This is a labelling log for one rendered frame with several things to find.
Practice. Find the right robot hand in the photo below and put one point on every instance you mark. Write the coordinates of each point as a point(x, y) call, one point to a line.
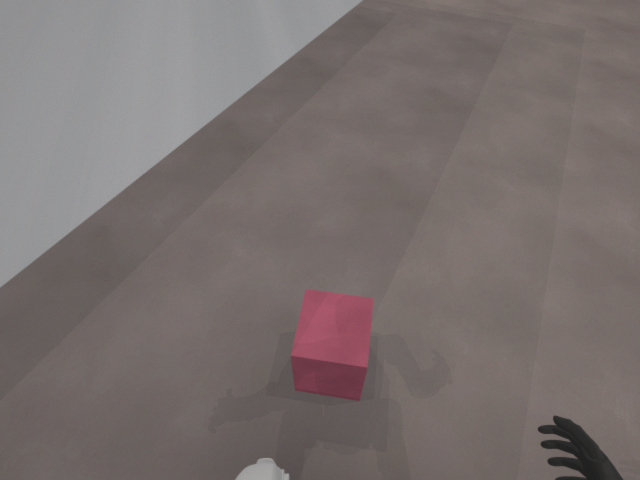
point(591, 462)

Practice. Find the carton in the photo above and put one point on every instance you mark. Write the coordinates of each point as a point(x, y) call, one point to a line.
point(331, 345)

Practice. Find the robot left shin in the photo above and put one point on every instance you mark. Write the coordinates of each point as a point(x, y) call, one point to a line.
point(265, 460)

